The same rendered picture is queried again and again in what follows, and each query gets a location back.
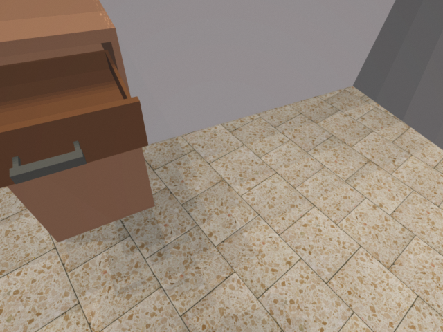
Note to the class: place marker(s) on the drawer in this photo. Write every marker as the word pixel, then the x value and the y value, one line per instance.
pixel 47 104

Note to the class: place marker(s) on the handle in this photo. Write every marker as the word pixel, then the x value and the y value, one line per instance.
pixel 21 173

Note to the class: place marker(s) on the cabinet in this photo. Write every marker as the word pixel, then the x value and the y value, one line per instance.
pixel 82 198

